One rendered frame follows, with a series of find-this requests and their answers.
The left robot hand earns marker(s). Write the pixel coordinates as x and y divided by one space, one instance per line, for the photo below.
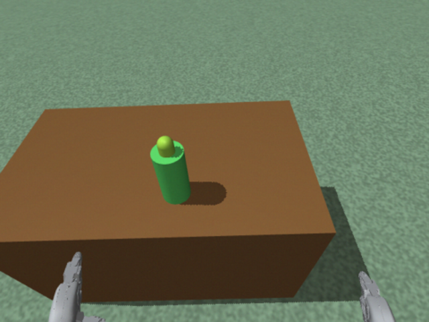
67 299

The bottle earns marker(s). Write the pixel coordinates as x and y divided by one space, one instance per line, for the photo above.
169 162

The right robot hand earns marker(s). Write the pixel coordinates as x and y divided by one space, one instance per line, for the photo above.
375 308

